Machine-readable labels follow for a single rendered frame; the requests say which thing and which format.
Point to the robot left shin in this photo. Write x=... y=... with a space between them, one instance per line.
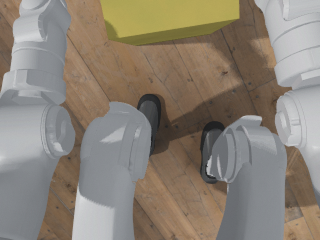
x=115 y=108

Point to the right robot forearm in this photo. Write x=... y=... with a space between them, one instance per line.
x=294 y=32

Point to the left robot foot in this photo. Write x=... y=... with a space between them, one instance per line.
x=150 y=106

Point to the robot right upper arm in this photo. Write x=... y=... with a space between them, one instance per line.
x=297 y=122

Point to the carton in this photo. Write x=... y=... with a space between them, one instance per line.
x=142 y=22

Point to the robot left upper arm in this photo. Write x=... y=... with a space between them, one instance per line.
x=33 y=137

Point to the left robot forearm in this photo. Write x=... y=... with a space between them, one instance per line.
x=38 y=54

